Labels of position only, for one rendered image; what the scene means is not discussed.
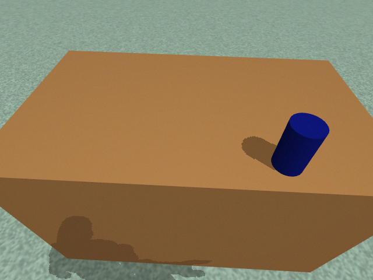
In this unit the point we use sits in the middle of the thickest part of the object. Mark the can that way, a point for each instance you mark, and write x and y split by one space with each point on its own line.
302 137

